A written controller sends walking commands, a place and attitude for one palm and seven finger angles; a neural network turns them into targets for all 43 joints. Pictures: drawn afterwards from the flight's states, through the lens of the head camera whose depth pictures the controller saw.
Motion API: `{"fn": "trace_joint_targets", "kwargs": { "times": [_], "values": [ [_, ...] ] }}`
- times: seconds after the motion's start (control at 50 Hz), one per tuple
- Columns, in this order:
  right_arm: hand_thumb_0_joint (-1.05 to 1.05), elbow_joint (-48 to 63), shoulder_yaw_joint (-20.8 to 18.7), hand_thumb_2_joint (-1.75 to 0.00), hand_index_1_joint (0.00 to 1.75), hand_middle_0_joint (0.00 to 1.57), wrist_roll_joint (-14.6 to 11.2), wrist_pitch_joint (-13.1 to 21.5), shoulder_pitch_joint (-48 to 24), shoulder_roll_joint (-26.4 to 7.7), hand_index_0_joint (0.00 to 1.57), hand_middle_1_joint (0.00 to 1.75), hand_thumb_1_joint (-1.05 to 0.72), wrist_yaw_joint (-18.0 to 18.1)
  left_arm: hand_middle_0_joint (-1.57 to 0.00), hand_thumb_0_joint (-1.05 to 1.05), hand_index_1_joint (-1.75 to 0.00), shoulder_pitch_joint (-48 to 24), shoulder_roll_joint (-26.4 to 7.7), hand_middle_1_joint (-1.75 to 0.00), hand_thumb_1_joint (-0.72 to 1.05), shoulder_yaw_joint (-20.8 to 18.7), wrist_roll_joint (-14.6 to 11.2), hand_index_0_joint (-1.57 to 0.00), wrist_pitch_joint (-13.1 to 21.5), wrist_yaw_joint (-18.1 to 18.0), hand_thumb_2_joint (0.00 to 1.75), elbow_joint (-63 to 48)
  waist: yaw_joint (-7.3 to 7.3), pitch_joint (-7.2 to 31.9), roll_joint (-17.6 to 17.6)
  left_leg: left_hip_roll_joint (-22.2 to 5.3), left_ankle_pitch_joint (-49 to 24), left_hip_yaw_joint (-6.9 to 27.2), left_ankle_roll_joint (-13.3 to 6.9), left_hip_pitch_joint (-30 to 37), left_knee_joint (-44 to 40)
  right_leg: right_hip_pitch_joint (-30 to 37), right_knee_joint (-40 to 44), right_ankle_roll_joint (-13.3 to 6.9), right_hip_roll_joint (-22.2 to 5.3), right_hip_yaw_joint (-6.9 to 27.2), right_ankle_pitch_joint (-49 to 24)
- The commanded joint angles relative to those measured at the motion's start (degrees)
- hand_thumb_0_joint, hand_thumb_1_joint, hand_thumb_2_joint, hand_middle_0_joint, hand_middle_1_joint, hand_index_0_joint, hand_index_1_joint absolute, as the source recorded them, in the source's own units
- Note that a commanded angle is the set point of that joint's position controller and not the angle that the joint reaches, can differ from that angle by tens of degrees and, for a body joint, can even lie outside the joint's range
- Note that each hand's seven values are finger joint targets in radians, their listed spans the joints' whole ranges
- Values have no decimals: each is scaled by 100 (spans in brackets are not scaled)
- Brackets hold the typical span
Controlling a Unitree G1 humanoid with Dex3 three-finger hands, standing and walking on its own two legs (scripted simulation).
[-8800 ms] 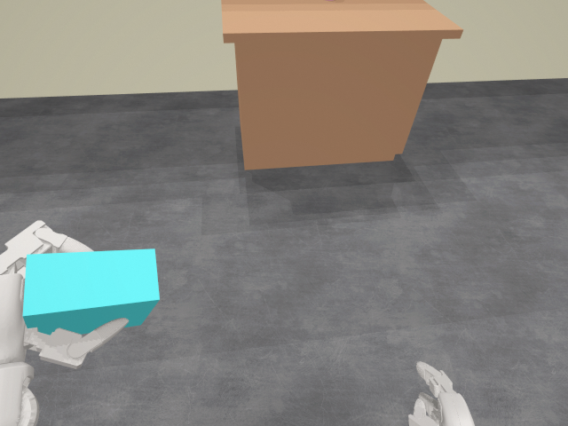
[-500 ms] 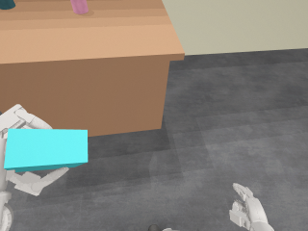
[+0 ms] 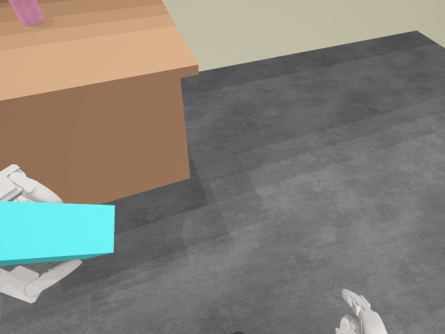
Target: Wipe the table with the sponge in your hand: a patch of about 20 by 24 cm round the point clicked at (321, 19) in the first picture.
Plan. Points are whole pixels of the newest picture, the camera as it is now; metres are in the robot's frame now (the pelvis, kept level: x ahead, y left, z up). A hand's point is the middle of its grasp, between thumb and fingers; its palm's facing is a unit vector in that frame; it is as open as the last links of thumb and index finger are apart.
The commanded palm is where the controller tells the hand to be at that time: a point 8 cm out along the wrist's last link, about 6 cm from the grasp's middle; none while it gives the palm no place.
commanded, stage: take the last steps up to it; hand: left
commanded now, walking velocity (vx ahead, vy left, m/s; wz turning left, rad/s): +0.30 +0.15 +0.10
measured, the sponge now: (67, 235) +0.23 +0.20 +0.15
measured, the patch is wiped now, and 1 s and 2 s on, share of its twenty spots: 0.00 0.00 0.00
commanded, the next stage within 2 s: come to a stop and stand still in 1.44 s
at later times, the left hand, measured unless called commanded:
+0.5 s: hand (21, 202) +0.26 +0.26 +0.16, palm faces +0.38 -0.80 -0.47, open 10.1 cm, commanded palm +0.20 +0.31 +0.18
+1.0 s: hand (15, 127) +0.38 +0.32 +0.17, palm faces +0.36 -0.77 -0.52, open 10.1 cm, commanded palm +0.32 +0.38 +0.18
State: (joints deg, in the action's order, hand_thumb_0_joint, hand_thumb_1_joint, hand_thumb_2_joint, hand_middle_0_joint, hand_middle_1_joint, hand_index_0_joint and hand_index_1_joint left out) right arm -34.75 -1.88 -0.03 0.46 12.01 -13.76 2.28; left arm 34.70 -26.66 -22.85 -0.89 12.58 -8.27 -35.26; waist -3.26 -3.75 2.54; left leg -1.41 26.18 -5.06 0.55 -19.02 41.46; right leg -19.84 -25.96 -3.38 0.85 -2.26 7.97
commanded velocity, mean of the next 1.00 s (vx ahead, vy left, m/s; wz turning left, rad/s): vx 0.30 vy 0.15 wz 0.03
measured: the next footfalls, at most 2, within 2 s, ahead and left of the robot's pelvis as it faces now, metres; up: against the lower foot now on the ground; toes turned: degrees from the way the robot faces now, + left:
left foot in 0.06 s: +0.03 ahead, +0.12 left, +0.00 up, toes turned +6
right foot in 0.32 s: +0.10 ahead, -0.10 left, +0.00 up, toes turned -7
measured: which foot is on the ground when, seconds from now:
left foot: up 0.00-0.04, down 0.06-0.34, up 0.36-0.62, down 0.64-0.92, up 0.94-1.00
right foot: down 0.00-0.08, up 0.10-0.30, down 0.32-0.64, up 0.66-0.90, down 0.92-1.00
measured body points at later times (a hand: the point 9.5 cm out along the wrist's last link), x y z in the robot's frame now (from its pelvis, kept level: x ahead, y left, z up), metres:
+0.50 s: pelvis +0.05 +0.02 +0.00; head +0.08 +0.01 +0.45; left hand +0.23 +0.30 +0.19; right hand +0.23 -0.19 -0.11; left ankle +0.03 +0.15 -0.68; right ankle +0.06 -0.10 -0.74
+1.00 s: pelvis +0.17 +0.09 -0.01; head +0.21 +0.06 +0.43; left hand +0.36 +0.36 +0.20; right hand +0.34 -0.12 -0.13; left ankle +0.11 +0.20 -0.68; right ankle +0.18 +0.00 -0.74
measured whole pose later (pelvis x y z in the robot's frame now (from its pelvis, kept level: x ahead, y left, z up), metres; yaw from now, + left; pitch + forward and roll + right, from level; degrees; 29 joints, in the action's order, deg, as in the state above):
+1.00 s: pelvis +0.17 +0.09 -0.01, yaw +3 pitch +0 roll +0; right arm -37.8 -0.4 -0.3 3.7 10.2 -10.0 1.5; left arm 27.7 -22.8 -20.7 -1.0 14.3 -7.0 -29.3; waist -0.9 -4.9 -3.4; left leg -2.2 25.9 -3.7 0.4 -22.7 60.8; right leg -17.0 -36.9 -2.8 -3.5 -11.4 19.3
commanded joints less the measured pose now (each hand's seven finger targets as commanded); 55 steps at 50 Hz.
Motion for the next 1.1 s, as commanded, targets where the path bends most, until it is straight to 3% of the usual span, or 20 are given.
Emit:
{"fn": "trace_joint_targets", "kwargs": {
  "times": [0.0,0.08,0.18,0.26,0.28,0.32,0.34,0.38,0.46,0.56,0.6,0.62,0.64,0.68,0.84,0.88,0.9,0.92,1.0,1.08],
  "values": [
    [0,793,-104,-90,30,20,-7,473,-288,-371,20,30,-90,29,-120,0,-160,-48,-511,-160,10,-820,-82,-120,377,-225,130,-669,253,1305,-33,42,-382,-78,-189,988,-1923,714,667,-236,-1285,1294,1939],
    [0,745,-205,-90,30,20,-48,623,-378,-511,20,30,-90,114,-120,0,-160,-743,-457,-160,10,-587,39,-120,478,-152,130,-372,245,498,-1812,-1944,288,2363,-1334,929,-3032,-1052,-2939,385,-153,-164,2165],
    [0,585,-172,-90,30,20,-81,799,-387,-545,20,30,-90,86,-120,0,-160,-1848,-203,-160,10,42,138,-120,405,-38,130,-508,311,-29,-1456,-1152,-778,913,-1000,459,-2575,-480,-2011,514,-318,-600,1754],
    [0,549,-109,-90,30,20,-11,872,-416,-531,20,30,-90,110,-120,0,-160,-2013,-280,-160,10,34,146,-120,377,-89,130,-417,364,303,-1358,-989,-1628,790,-781,343,-1653,910,-179,431,-272,-760,1143],
    [0,533,-106,-90,30,20,-10,843,-432,-532,20,30,-90,100,-120,0,-160,-1976,-398,-160,10,-52,179,-120,362,-100,130,-272,366,423,-975,-839,-1376,609,-671,-189,-1044,1559,137,268,-527,-392,860],
    [0,639,-133,-90,30,20,-29,762,-551,-330,20,30,-90,68,-120,0,-160,-1850,-761,-160,10,-450,105,-120,401,-119,130,-129,410,610,1316,114,207,-56,-182,-1881,1636,2423,1074,-708,-2593,2971,631],
    [0,607,-153,-90,30,20,7,720,-586,-420,20,30,-90,51,-120,0,-160,-1938,-795,-160,10,-579,24,-120,444,-122,130,-180,396,545,1039,-63,251,587,-57,-1979,2490,2037,1349,-878,-2950,3169,1100],
    [0,584,-218,-90,30,20,-27,541,-534,-442,20,30,-90,-3,-120,0,-160,-1312,-775,-160,10,-770,-26,-120,422,-40,130,83,379,323,582,-382,-80,822,21,-1862,2645,1293,1406,-919,-2718,2676,1881],
    [0,703,-10,-90,30,20,-10,364,-660,-169,20,30,-90,-45,-120,0,-160,-785,-545,-160,10,-750,-57,-120,601,-44,130,-384,328,628,579,-535,-533,291,14,-955,844,1084,943,-519,-2082,636,-108],
    [0,817,-107,-90,30,20,45,549,-533,-183,20,30,-90,64,-120,0,-160,-949,-472,-160,10,-603,-25,-120,506,-212,130,-941,366,1048,218,136,-1418,-682,-9,638,-1328,1167,172,-148,-1521,190,57],
    [0,868,-220,-90,30,20,-9,643,-363,-338,20,30,-90,154,-120,0,-160,-1148,-406,-160,10,-458,-20,-120,526,-210,130,-1234,246,1214,-679,-245,-1615,-223,-203,1670,-1802,579,-1157,167,-1142,-102,80],
    [0,868,-301,-90,30,20,-23,668,-300,-529,20,30,-90,152,-120,0,-160,-1192,-409,-160,10,-482,-14,-120,559,-230,130,-1363,194,1372,-1869,-1269,-2391,1152,-694,2318,-1938,-432,-2463,458,-611,-586,1413],
    [0,932,-324,-90,30,20,-41,704,-313,-505,20,30,-90,122,-120,0,-160,-1159,-442,-160,10,-466,45,-120,591,-239,130,-1314,257,1325,-2127,-1895,-3064,2083,-1188,2393,-2160,-1071,-3567,453,-325,-443,2955],
    [0,746,-275,-90,30,20,-8,792,-401,-442,20,30,-90,110,-120,0,-160,-1318,-777,-160,10,-697,47,-120,551,-188,130,-1002,263,953,-1773,-2048,-2635,2278,-1525,1881,-2245,-1492,-3981,455,-683,-34,2804],
    [0,634,-150,-90,30,20,-78,881,-390,-416,20,30,-90,23,-120,0,-160,-574,-396,-160,10,-532,-77,-120,420,-140,130,-736,328,919,-1502,-1172,-2994,474,-765,887,-1502,576,-692,436,-220,-899,1115],
    [0,599,-140,-90,30,20,-96,757,-405,-353,20,30,-90,49,-120,0,-160,-547,-564,-160,10,-673,-37,-120,358,-129,130,-402,400,1268,-261,-848,-2285,88,-526,-131,88,2002,210,131,-894,-71,231],
    [0,704,-131,-90,30,20,-66,689,-463,-246,20,30,-90,37,-120,0,-160,-681,-700,-160,10,-765,-7,-120,360,-115,130,-311,359,1235,1214,-97,-602,-355,-205,-1509,1607,2716,538,-430,-2166,2049,-476],
    [0,759,-128,-90,30,20,-39,654,-632,-300,20,30,-90,10,-120,0,-160,-720,-858,-160,10,-1032,-115,-120,380,-129,130,-156,420,1113,1429,49,492,237,-53,-2229,2834,2678,868,-812,-2984,3163,-969],
    [0,585,-85,-90,30,20,-33,458,-682,-244,20,30,-90,-16,-120,0,-160,-706,-614,-160,10,-895,-98,-120,557,17,130,-46,352,529,275,-506,-392,707,123,-2243,2966,1704,722,-625,-2400,1416,-1287],
    [0,666,-57,-90,30,20,-2,444,-659,-212,20,30,-90,-9,-120,0,-160,-1079,-474,-160,10,-554,-30,-120,668,-50,130,-410,287,753,641,-440,-877,10,51,-1008,833,1360,502,-285,-1890,18,-2012]
  ]
}}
